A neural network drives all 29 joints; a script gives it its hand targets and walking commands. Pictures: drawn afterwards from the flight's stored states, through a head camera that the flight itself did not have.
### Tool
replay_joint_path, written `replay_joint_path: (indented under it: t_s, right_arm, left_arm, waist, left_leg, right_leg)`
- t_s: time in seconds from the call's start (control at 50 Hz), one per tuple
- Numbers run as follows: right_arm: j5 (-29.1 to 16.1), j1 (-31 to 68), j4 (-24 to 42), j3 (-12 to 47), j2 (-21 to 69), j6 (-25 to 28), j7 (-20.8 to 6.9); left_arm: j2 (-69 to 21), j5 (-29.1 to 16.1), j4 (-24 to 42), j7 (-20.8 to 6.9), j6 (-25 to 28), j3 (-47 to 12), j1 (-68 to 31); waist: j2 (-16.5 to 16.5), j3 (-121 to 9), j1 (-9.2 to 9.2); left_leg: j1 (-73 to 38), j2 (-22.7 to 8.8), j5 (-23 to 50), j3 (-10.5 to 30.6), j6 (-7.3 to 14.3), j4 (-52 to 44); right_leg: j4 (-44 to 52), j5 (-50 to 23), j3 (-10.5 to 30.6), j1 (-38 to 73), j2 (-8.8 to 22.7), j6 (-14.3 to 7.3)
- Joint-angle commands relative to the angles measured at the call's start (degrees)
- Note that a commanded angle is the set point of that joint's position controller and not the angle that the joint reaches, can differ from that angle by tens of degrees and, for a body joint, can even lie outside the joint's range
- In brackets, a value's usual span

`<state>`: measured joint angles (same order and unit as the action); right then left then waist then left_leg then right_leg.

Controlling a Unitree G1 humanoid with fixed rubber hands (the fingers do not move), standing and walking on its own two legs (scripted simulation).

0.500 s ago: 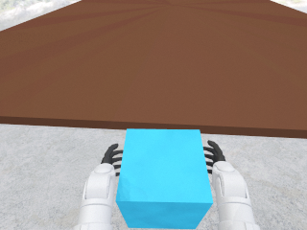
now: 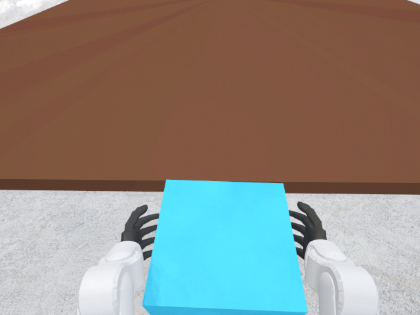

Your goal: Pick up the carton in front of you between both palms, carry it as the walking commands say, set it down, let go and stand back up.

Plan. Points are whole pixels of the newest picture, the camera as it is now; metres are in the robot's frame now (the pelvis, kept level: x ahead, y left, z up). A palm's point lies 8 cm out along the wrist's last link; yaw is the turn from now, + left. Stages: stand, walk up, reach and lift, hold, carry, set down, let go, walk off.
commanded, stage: carry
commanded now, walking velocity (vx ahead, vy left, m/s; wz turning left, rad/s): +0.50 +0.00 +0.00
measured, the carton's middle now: (221, 263) +0.24 +0.00 +0.01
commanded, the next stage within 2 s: none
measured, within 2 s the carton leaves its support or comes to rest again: neither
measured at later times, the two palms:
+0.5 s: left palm (175, 140) +0.51 +0.11 +0.11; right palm (294, 131) +0.54 -0.19 +0.10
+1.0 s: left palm (181, 64) +0.91 +0.13 +0.14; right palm (266, 60) +0.90 -0.17 +0.15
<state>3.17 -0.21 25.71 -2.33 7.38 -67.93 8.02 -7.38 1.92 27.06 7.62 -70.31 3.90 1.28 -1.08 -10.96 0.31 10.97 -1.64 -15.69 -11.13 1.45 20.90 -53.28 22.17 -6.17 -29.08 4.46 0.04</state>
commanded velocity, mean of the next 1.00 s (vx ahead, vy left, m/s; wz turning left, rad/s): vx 0.50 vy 0.00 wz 0.00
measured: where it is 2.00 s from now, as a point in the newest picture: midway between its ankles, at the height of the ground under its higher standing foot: (223, 154)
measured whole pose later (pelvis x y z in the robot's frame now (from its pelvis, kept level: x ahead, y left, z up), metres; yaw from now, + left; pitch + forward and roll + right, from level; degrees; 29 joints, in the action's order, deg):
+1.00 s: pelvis +0.62 -0.01 +0.00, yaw +0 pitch +4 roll -1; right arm -0.2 16.8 26.4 -8.8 6.9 -69.2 9.4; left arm -6.7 0.6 28.5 9.5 -72.1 8.2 -15.6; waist 0.4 -4.7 2.2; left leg 9.1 -1.5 -15.2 -13.3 2.9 19.6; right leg -47.6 9.8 -5.5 -36.4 5.8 -1.7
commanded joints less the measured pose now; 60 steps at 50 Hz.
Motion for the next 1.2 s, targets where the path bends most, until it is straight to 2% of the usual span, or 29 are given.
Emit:
replay_joint_path:
  t_s: [0.0, 0.1, 0.16, 0.18, 0.2, 0.22, 0.24, 0.28, 0.34, 0.44, 0.58, 0.62, 0.66, 0.68, 0.7, 0.72, 0.74, 0.78, 0.8, 0.84, 0.88, 0.94, 1.06, 1.08, 1.1, 1.12, 1.14, 1.16, 1.18]
  right_arm:
    - [-16.2, 24.2, 7.2, 33.7, 44.5, -0.4, -3.9]
    - [-17.8, 21.1, 7.2, 33.5, 40.0, -0.6, -3.0]
    - [-17.6, 19.7, 7.5, 33.4, 38.2, -1.1, -2.9]
    - [-17.5, 20.1, 8.1, 33.4, 36.8, -1.4, -2.9]
    - [-17.8, 20.3, 9.6, 33.7, 36.7, -1.7, -3.1]
    - [-18.2, 20.3, 9.5, 34.7, 37.7, -1.8, -3.5]
    - [-18.4, 20.5, 9.9, 35.3, 40.0, -1.5, -4.2]
    - [-17.9, 21.6, 9.1, 36.1, 45.7, -0.4, -6.0]
    - [-15.1, 19.3, 8.1, 36.1, 48.6, 1.4, -7.1]
    - [-12.3, 16.3, 7.6, 35.2, 45.3, 1.6, -6.2]
    - [-14.9, 18.9, 10.9, 35.2, 40.5, -1.1, -4.9]
    - [-16.9, 21.4, 13.5, 35.4, 39.6, -1.5, -4.6]
    - [-18.1, 21.5, 14.3, 34.7, 38.2, -1.9, -4.3]
    - [-18.0, 20.9, 14.5, 34.2, 37.2, -2.1, -4.1]
    - [-18.0, 21.6, 14.2, 33.6, 35.8, -2.0, -3.8]
    - [-18.5, 21.4, 13.8, 33.4, 36.3, -2.2, -3.7]
    - [-19.0, 23.9, 15.4, 33.4, 36.4, -2.3, -3.8]
    - [-19.4, 28.0, 15.4, 34.2, 38.3, -2.0, -4.0]
    - [-19.6, 30.4, 15.2, 34.6, 38.4, -1.8, -4.1]
    - [-19.6, 34.1, 13.2, 33.8, 36.4, -1.8, -4.0]
    - [-19.1, 36.7, 9.6, 32.1, 32.5, -2.0, -3.3]
    - [-17.2, 39.9, 3.1, 28.9, 28.3, -2.3, -1.9]
    - [-15.3, 49.7, -7.0, 23.6, 29.2, -1.8, 0.5]
    - [-15.3, 52.1, -8.1, 23.2, 30.1, -1.5, 0.7]
    - [-15.3, 54.4, -9.2, 22.9, 31.3, -1.1, 0.8]
    - [-15.2, 56.3, -10.3, 22.7, 32.2, -0.8, 1.0]
    - [-14.9, 58.4, -11.4, 22.3, 32.3, -0.5, 1.1]
    - [-14.1, 60.9, -12.6, 21.5, 32.2, -0.2, 1.6]
    - [-13.7, 60.1, -13.5, 20.5, 33.5, -0.1, 1.8]
  left_arm:
    - [-43.0, -14.9, 6.2, -4.1, 2.2, -33.6, -25.8]
    - [-38.5, -11.8, 6.5, -1.1, 2.2, -30.9, -20.7]
    - [-36.9, -12.0, 6.9, -0.8, 2.1, -30.8, -19.7]
    - [-36.2, -12.0, 6.9, -0.8, 2.0, -30.8, -18.5]
    - [-35.6, -12.0, 6.5, -0.9, 2.2, -30.7, -18.9]
    - [-37.4, -12.8, 7.3, -1.5, 2.2, -31.5, -18.9]
    - [-40.0, -13.8, 9.0, -2.2, 2.5, -33.1, -19.9]
    - [-45.2, -15.2, 11.2, -4.3, 3.5, -36.1, -24.1]
    - [-47.3, -16.8, 12.7, -6.8, 4.5, -39.3, -26.1]
    - [-42.1, -17.4, 11.6, -8.1, 3.8, -39.3, -23.4]
    - [-37.4, -15.3, 11.5, -5.6, 1.4, -35.7, -21.7]
    - [-37.2, -16.0, 13.8, -4.8, 1.1, -35.7, -23.8]
    - [-36.1, -16.4, 16.2, -3.9, 0.7, -35.9, -24.8]
    - [-34.7, -16.5, 17.1, -3.4, 0.5, -35.7, -25.3]
    - [-33.9, -16.8, 19.5, -3.0, -0.1, -36.0, -26.4]
    - [-33.4, -17.4, 19.8, -2.9, -0.4, -36.0, -27.6]
    - [-34.3, -17.8, 18.7, -2.9, -0.2, -36.3, -29.0]
    - [-36.3, -17.7, 16.9, -3.0, 0.2, -35.9, -31.8]
    - [-36.9, -17.4, 15.8, -3.0, 0.4, -35.5, -33.3]
    - [-35.4, -16.2, 12.9, -2.4, 0.6, -34.3, -35.8]
    - [-32.0, -14.3, 9.3, -1.0, 0.5, -32.0, -38.6]
    - [-27.9, -11.6, 3.3, 1.1, 0.0, -28.4, -42.2]
    - [-28.0, -10.5, -5.2, 2.6, 0.2, -23.5, -52.5]
    - [-28.5, -10.7, -6.3, 2.5, 0.6, -22.9, -54.8]
    - [-29.0, -10.6, -7.7, 2.4, 1.0, -22.1, -56.5]
    - [-29.4, -10.5, -9.6, 2.3, 1.5, -21.4, -57.6]
    - [-29.4, -10.3, -11.9, 2.3, 2.0, -20.5, -58.2]
    - [-29.0, -10.1, -13.9, 2.4, 2.5, -19.4, -58.1]
    - [-28.8, -10.3, -14.6, 2.8, 3.2, -19.4, -61.1]
  waist:
    - [-4.5, -1.9, 0.67]
    - [-8.3, 0.3, 0.42]
    - [-4.1, -4.3, -1.01]
    - [3.2, -6.8, -2.47]
    - [17.8, -9.5, -2.32]
    - [15.9, -8.6, -1.99]
    - [11.9, -8.5, -1.85]
    - [3.5, -8.3, -1.45]
    - [5.5, -8.0, -1.34]
    - [7.6, -2.9, -1.39]
    - [9.5, 4.5, -1.79]
    - [10.1, 4.2, -1.56]
    - [7.4, -1.6, -0.29]
    - [4.1, -6.3, 1.15]
    - [-10.9, -11.9, 1.71]
    - [-17.9, -11.2, 1.21]
    - [-12.6, -10.8, 1.00]
    - [-1.5, -10.3, 0.96]
    - [-0.7, -9.7, 0.51]
    - [-3.2, -9.0, 0.54]
    - [-4.9, -7.1, 0.99]
    - [-5.6, -3.9, 1.74]
    - [-7.2, 0.3, 2.28]
    - [-7.5, 0.0, 1.67]
    - [-8.0, -2.6, -0.42]
    - [-5.4, -6.2, -3.08]
    - [-0.1, -10.5, -4.93]
    - [8.4, -12.2, -7.64]
    - [22.4, -16.8, -4.61]
  left_leg:
    - [-11.4, -15.2, 3.6, 14.4, 6.3, -12.7]
    - [-5.4, -12.9, 10.3, 5.6, 3.3, -9.2]
    - [2.4, -8.2, 19.1, -2.0, 0.1, 10.5]
    - [10.3, -5.3, 11.1, -2.8, -2.2, 24.5]
    - [24.4, 1.6, -7.5, -0.9, -4.4, 41.5]
    - [29.8, -0.8, -12.3, 7.6, -2.4, 49.5]
    - [30.9, -3.6, -11.0, 9.6, -0.7, 52.2]
    - [28.7, -7.0, -4.3, 11.2, 0.4, 48.0]
    - [23.9, -5.9, 0.2, 8.1, -0.4, 37.5]
    - [26.4, -4.3, 7.6, 3.6, -1.4, 20.8]
    - [24.8, -2.5, 12.0, -1.5, -0.4, 10.5]
    - [19.3, -1.5, 10.7, -2.9, 0.8, 9.0]
    - [2.1, 3.4, 7.1, -7.4, 1.5, 6.5]
    - [-11.5, -0.4, 4.1, -1.4, 2.1, 6.2]
    - [-23.7, -16.8, -9.3, 27.1, 9.8, -0.8]
    - [-27.1, -22.6, -1.9, 42.2, 13.2, -8.7]
    - [-25.7, -22.2, 6.7, 35.9, 13.1, -6.9]
    - [-17.8, -19.8, 14.0, 25.2, 10.0, -5.1]
    - [-13.7, -18.4, 11.6, 21.0, 8.1, -6.5]
    - [-10.8, -15.8, 9.3, 15.4, 7.2, -7.2]
    - [-10.0, -14.9, 7.0, 12.1, 8.1, -9.0]
    - [-10.2, -13.1, 10.7, 8.5, 8.6, -9.1]
    - [-11.3, -12.0, 18.8, 5.0, 6.6, -5.8]
    - [-12.1, -12.1, 20.7, 4.7, 6.0, -4.0]
    - [-10.8, -11.5, 27.1, 2.7, 5.5, 1.7]
    - [-8.3, -9.2, 33.2, -1.2, 3.8, 11.2]
    - [-3.8, -5.7, 29.8, -2.9, 2.1, 24.6]
    - [6.5, -3.1, 15.1, -0.7, 0.5, 40.1]
    - [23.4, 5.4, -11.7, 4.6, -1.0, 54.2]
  right_leg:
    - [9.6, -6.5, -0.9, -9.9, 1.2, 1.1]
    - [22.4, -16.8, -6.9, 4.8, -1.5, 0.1]
    - [25.1, -10.8, -10.2, 26.7, -4.2, -0.9]
    - [30.8, -2.0, 4.5, 34.1, 5.2, -2.9]
    - [40.4, 5.7, 32.6, 41.9, 20.3, -10.7]
    - [42.8, -0.3, 37.1, 40.7, 22.2, -13.0]
    - [41.3, -7.2, 31.9, 38.0, 20.4, -12.5]
    - [41.3, -11.3, 22.6, 31.8, 17.8, -9.7]
    - [43.8, -10.6, 12.0, 27.7, 14.4, -7.0]
    - [45.2, -15.6, 5.0, 29.7, 11.5, -7.2]
    - [42.6, -28.6, -0.9, 33.0, 10.0, -6.5]
    - [38.8, -34.9, -2.9, 33.0, 9.9, -5.9]
    - [23.5, -44.0, -8.4, 28.6, 6.6, -3.7]
    - [12.0, -35.8, -8.4, 20.0, 4.9, -2.3]
    - [-7.1, -21.6, -7.8, 3.5, -1.2, 0.8]
    - [-17.9, 3.6, -1.8, -8.7, -6.3, 0.9]
    - [-24.6, 4.3, 3.8, -10.9, -2.7, -0.7]
    - [-20.7, -1.2, 6.1, -9.5, 1.9, -2.6]
    - [-16.3, -4.0, 6.3, -7.3, 3.0, -2.6]
    - [-10.9, -6.4, 4.0, -5.9, 1.8, -2.6]
    - [-4.9, -8.6, 2.2, -7.6, 1.6, -2.0]
    - [5.9, -13.1, -0.3, -9.6, 0.9, -1.5]
    - [18.3, -19.1, -3.0, -5.4, -1.3, -3.2]
    - [19.2, -19.0, -3.3, -3.5, -1.5, -3.8]
    - [18.2, -18.0, -5.4, 3.5, -3.1, -4.8]
    - [20.8, -17.1, -8.4, 13.6, -6.2, -4.8]
    - [23.3, -14.3, -8.4, 24.9, -7.2, -4.1]
    - [25.6, -9.0, 8.3, 32.5, 3.7, -4.4]
    - [35.4, -8.2, 38.4, 42.3, 16.7, -13.0]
